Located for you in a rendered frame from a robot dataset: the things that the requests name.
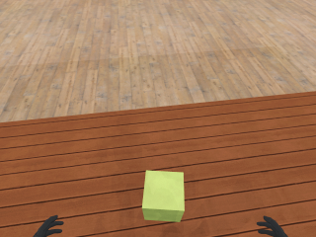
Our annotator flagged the carton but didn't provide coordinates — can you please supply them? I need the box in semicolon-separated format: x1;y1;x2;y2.
142;170;185;222

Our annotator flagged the left robot hand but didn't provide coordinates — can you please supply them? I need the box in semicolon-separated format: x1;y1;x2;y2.
33;214;64;237

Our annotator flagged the right robot hand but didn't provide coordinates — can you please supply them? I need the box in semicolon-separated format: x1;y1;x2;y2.
257;216;288;237

